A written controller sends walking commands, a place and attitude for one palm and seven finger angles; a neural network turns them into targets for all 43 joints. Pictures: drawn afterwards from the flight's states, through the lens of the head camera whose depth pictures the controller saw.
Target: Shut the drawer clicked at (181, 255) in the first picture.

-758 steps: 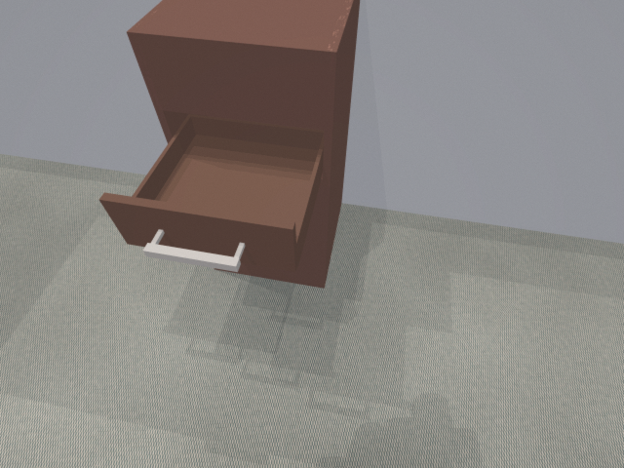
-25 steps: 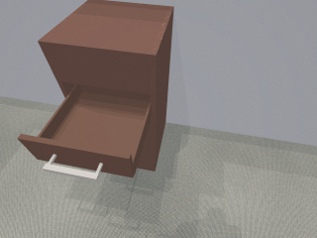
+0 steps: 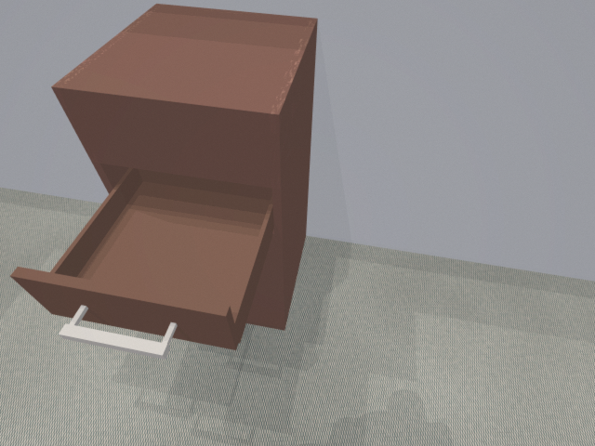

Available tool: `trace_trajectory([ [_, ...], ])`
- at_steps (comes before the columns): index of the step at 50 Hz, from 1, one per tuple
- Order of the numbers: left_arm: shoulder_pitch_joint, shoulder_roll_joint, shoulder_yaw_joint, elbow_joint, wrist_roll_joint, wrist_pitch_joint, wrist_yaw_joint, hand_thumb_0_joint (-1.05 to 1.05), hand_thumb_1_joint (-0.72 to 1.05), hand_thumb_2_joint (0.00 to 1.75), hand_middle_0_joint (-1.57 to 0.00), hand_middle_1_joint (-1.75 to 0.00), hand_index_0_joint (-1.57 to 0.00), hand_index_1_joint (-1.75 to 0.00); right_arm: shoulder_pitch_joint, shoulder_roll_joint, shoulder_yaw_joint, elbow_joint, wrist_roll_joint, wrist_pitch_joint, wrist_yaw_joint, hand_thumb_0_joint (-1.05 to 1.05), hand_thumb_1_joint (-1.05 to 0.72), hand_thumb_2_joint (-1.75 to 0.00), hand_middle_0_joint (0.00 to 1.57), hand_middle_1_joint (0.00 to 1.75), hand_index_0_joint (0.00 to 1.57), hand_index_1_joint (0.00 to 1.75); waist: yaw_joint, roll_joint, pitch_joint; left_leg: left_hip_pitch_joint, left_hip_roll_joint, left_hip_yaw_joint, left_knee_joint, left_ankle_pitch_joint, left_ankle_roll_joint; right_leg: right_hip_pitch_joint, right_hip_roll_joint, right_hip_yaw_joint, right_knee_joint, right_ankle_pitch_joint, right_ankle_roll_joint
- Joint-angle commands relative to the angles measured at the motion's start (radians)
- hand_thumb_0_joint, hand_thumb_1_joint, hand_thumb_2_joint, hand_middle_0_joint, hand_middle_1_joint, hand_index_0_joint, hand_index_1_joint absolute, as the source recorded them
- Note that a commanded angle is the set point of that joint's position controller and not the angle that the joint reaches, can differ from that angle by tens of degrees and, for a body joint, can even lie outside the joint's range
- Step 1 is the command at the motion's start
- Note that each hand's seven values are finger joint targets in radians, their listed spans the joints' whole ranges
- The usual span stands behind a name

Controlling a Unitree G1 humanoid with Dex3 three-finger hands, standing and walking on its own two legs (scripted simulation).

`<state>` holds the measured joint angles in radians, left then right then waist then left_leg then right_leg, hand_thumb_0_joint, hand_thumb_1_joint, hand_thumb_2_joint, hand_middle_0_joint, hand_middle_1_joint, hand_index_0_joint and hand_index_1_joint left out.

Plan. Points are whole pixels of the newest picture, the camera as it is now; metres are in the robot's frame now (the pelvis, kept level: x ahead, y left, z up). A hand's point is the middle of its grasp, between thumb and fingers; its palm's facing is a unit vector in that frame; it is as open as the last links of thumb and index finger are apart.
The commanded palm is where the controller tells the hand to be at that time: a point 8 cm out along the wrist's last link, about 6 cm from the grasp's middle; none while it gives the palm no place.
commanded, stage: come to a stop and stand still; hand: left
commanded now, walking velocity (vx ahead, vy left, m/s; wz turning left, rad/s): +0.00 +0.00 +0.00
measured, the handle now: (120, 330) +0.32 +0.34 -0.14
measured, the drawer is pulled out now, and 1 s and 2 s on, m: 0.30 0.30 0.30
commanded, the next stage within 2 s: look again from close up in 0.66 s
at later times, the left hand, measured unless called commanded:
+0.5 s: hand out of the picture +0.02 +0.19 -0.18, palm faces +0.05 -0.98 -0.20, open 7.3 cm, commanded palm none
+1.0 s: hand out of the picture +0.00 +0.22 -0.18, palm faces +0.02 -0.97 -0.23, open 7.4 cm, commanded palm none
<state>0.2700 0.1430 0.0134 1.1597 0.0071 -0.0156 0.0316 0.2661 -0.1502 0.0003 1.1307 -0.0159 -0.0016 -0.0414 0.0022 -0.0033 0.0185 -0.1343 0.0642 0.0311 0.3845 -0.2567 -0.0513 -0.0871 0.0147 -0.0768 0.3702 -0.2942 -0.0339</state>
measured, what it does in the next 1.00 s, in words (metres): stands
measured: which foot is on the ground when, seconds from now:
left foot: down 0.00-1.00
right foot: down 0.00-1.00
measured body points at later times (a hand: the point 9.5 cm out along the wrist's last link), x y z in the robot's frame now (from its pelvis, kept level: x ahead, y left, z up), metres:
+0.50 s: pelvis +0.02 +0.01 +0.00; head +0.03 +0.02 +0.45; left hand +0.02 +0.24 -0.16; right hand +0.01 -0.21 -0.16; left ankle -0.04 +0.15 -0.74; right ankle -0.06 -0.09 -0.74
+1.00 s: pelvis -0.01 +0.04 -0.01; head +0.00 +0.04 +0.44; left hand +0.00 +0.27 -0.17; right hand +0.01 -0.19 -0.17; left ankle -0.04 +0.15 -0.74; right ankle -0.06 -0.09 -0.74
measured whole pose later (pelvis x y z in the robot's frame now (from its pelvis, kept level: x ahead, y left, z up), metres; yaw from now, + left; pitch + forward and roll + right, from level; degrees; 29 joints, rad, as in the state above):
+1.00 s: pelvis -0.01 +0.04 -0.01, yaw +0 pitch -1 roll +0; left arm 0.29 0.15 0.00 1.08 0.01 -0.01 0.05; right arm 0.29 -0.18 0.00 1.05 -0.01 -0.02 -0.03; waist 0.00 0.02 0.03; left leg -0.21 0.02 0.05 0.58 -0.35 0.01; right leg -0.15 -0.04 -0.05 0.54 -0.37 0.02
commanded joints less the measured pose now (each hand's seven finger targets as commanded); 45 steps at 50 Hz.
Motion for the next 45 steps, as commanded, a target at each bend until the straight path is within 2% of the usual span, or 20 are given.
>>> trace_trajectory([
  [1, 0.057, 0.111, 0.016, -0.029, -0.005, -0.017, 0.004, 0.0, 0.9, 0.9, -0.2, -0.3, -0.2, -0.3, 0.077, -0.099, -0.015, -0.016, -0.004, -0.008, -0.013, 0.0, -0.9, -0.9, 0.2, 0.3, 0.2, 0.3, -0.008, -0.012, 0.007, 0.024, 0.046, -0.022, -0.01, 0.309, 0.046, -0.02, -0.129, 0.086, -0.05, 0.447, 0.006],
  [2, 0.059, 0.107, 0.017, -0.03, -0.004, -0.017, 0.006, 0.0, 0.9, 0.9, -0.2, -0.3, -0.2, -0.3, 0.083, -0.092, -0.013, -0.018, -0.002, -0.008, -0.013, 0.0, -0.9, -0.9, 0.2, 0.3, 0.2, 0.3, -0.007, -0.026, 0.007, 0.023, 0.046, -0.022, -0.01, 0.315, 0.049, -0.016, -0.125, 0.078, -0.051, 0.451, 0.007],
  [8, 0.055, 0.113, 0.02, -0.038, -0.005, -0.015, 0.006, 0.0, 0.9, 0.9, -0.2, -0.3, -0.2, -0.3, 0.095, -0.097, -0.012, -0.013, -0.003, -0.012, -0.015, 0.0, -0.9, -0.9, 0.2, 0.3, 0.2, 0.3, -0.009, -0.006, 0.001, 0.026, 0.044, -0.024, -0.007, 0.366, 0.048, 0.002, -0.125, 0.074, -0.036, 0.482, 0.005],
  [11, 0.056, 0.118, 0.022, -0.04, -0.005, -0.016, 0.006, 0.0, 0.9, 0.9, -0.2, -0.3, -0.2, -0.3, 0.094, -0.102, -0.013, -0.014, -0.003, -0.012, -0.015, 0.0, -0.9, -0.9, 0.2, 0.3, 0.2, 0.3, -0.007, -0.023, 0.001, 0.033, 0.046, -0.022, -0.003, 0.385, 0.048, 0.004, -0.128, 0.068, -0.033, 0.51, 0.007],
  [19, 0.051, 0.12, 0.023, -0.049, -0.005, -0.013, 0.006, 0.0, 0.9, 0.9, -0.2, -0.3, -0.2, -0.3, 0.102, -0.104, -0.013, -0.012, -0.003, -0.014, -0.016, 0.0, -0.9, -0.9, 0.2, 0.3, 0.2, 0.3, -0.007, 0.002, 0.007, 0.038, 0.043, -0.025, -0.002, 0.418, 0.051, 0.007, -0.123, 0.062, -0.029, 0.482, 0.006],
  [23, 0.048, 0.117, 0.021, -0.049, -0.003, -0.01, 0.004, 0.0, 0.9, 0.9, -0.2, -0.3, -0.2, -0.3, 0.104, -0.104, -0.012, -0.012, -0.004, -0.014, -0.015, 0.0, -0.9, -0.9, 0.2, 0.3, 0.2, 0.3, -0.008, 0.007, 0.03, 0.029, 0.044, -0.031, -0.018, 0.383, 0.055, -0.007, -0.121, 0.062, -0.042, 0.404, 0.008],
  [27, 0.053, 0.11, 0.021, -0.047, -0.002, -0.011, 0.004, 0.0, 0.9, 0.9, -0.2, -0.3, -0.2, -0.3, 0.106, -0.105, -0.011, -0.018, -0.003, -0.016, -0.016, 0.0, -0.9, -0.9, 0.2, 0.3, 0.2, 0.3, -0.006, -0.007, 0.022, 0.037, 0.044, -0.034, -0.02, 0.385, 0.061, -0.005, -0.12, 0.057, -0.047, 0.389, 0.009],
  [28, 0.049, 0.115, 0.02, -0.047, -0.003, -0.01, 0.003, 0.0, 0.9, 0.9, -0.2, -0.3, -0.2, -0.3, 0.104, -0.108, -0.012, -0.016, -0.003, -0.017, -0.015, 0.0, -0.9, -0.9, 0.2, 0.3, 0.2, 0.3, -0.008, 0.012, 0.027, 0.035, 0.043, -0.036, -0.024, 0.388, 0.06, -0.01, -0.12, 0.062, -0.043, 0.379, 0.01],
  [31, 0.055, 0.113, 0.018, -0.044, -0.004, -0.01, 0.002, 0.0, 0.9, 0.9, -0.2, -0.3, -0.2, -0.3, 0.099, -0.11, -0.011, -0.016, -0.003, -0.016, -0.014, 0.0, -0.9, -0.9, 0.2, 0.3, 0.2, 0.3, -0.006, -0.004, 0.042, 0.03, 0.042, -0.04, -0.032, 0.357, 0.061, -0.018, -0.123, 0.065, -0.055, 0.352, 0.011],
  [37, 0.062, 0.11, 0.018, -0.043, -0.001, -0.011, 0.003, 0.0, 0.9, 0.9, -0.2, -0.3, -0.2, -0.3, 0.103, -0.11, -0.01, -0.017, -0.001, -0.019, -0.014, 0.0, -0.9, -0.9, 0.2, 0.3, 0.2, 0.3, -0.004, 0.009, 0.028, 0.038, 0.04, -0.04, -0.03, 0.376, 0.066, -0.01, -0.121, 0.056, -0.053, 0.347, 0.012],
  [38, 0.113, 0.118, 0.001, -0.041, 0.018, -0.042, 0.047, 0.0, 0.9, 0.9, -0.2, -0.3, -0.2, -0.3, -0.001, -0.126, -0.011, -0.085, 0.013, -0.034, 0.013, 0.0, -0.9, -0.9, 0.2, 0.3, 0.2, 0.3, 0.024, 0.049, 0.104, -0.104, 0.036, 0.007, 0.201, 0.379, 0.041, -0.093, -0.178, 0.139, -0.014, 0.704, 0.037],
  [39, 0.106, 0.167, 0.014, -0.082, 0.012, -0.045, 0.04, 0.0, 0.9, 0.9, -0.2, -0.3, -0.2, -0.3, 0.037, -0.061, -0.01, -0.117, 0.006, -0.027, 0.018, 0.0, -0.9, -0.9, 0.2, 0.3, 0.2, 0.3, -0.016, 0.008, 0.061, -0.122, 0.01, -0.016, 0.177, 0.097, 0.058, -0.049, -0.212, 0.14, 0.028, 0.77, -0.001],
  [40, 0.068, 0.154, 0.007, -0.09, 0.009, -0.043, 0.029, 0.0, 0.9, 0.9, -0.2, -0.3, -0.2, -0.3, 0.062, -0.064, -0.015, -0.11, 0.003, -0.026, 0.013, 0.0, -0.9, -0.9, 0.2, 0.3, 0.2, 0.3, -0.029, 0.058, 0.051, -0.12, 0.003, -0.012, 0.129, 0.082, 0.067, -0.041, -0.202, 0.119, 0.064, 0.742, -0.016],
  [41, 0.072, 0.143, 0.001, -0.089, 0.007, -0.04, 0.027, 0.0, 0.9, 0.9, -0.2, -0.3, -0.2, -0.3, 0.104, -0.071, -0.012, -0.103, 0.006, -0.03, 0.014, 0.0, -0.9, -0.9, 0.2, 0.3, 0.2, 0.3, -0.031, 0.04, -0.026, -0.09, 0.022, -0.028, 0.113, 0.162, 0.068, -0.031, -0.166, 0.094, 0.086, 0.56, -0.019],
  [42, 0.078, 0.133, 0.003, -0.104, 0.007, -0.036, 0.027, 0.0, 0.9, 0.9, -0.2, -0.3, -0.2, -0.3, 0.132, -0.092, -0.011, -0.105, 0.001, -0.035, 0.015, 0.0, -0.9, -0.9, 0.2, 0.3, 0.2, 0.3, -0.027, 0.039, -0.106, -0.043, 0.043, -0.038, 0.13, 0.367, 0.083, 0.009, -0.131, 0.067, 0.131, 0.52, -0.014],
  [43, 0.096, 0.117, 0.005, -0.106, 0.002, -0.034, 0.029, 0.0, 0.9, 0.9, -0.2, -0.3, -0.2, -0.3, 0.134, -0.115, -0.015, -0.099, 0.001, -0.037, 0.011, 0.0, -0.9, -0.9, 0.2, 0.3, 0.2, 0.3, -0.02, -0.004, -0.158, -0.006, 0.06, -0.048, 0.156, 0.482, 0.091, 0.021, -0.116, 0.059, 0.145, 0.478, -0.01],
  [45, 0.093, 0.108, 0.002, -0.112, 0.0, -0.025, 0.028, 0.0, 0.9, 0.9, -0.2, -0.3, -0.2, -0.3, 0.121, -0.131, -0.018, -0.106, 0.004, -0.036, 0.006, 0.0, -0.9, -0.9, 0.2, 0.3, 0.2, 0.3, -0.017, 0.028, -0.143, 0.014, 0.063, -0.052, 0.163, 0.551, 0.095, -0.012, -0.111, 0.051, 0.157, 0.408, -0.006],
])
